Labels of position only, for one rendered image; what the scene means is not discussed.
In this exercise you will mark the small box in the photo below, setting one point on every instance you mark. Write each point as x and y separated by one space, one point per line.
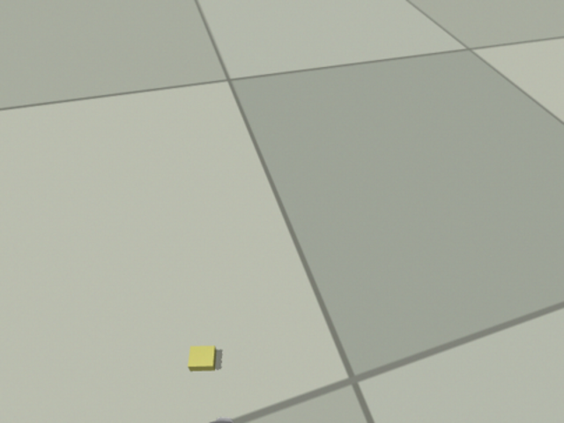
202 358

